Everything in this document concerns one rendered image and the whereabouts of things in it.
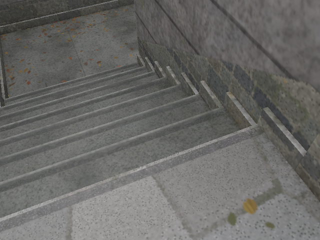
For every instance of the stairs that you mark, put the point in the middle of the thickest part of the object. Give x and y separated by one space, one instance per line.
64 137

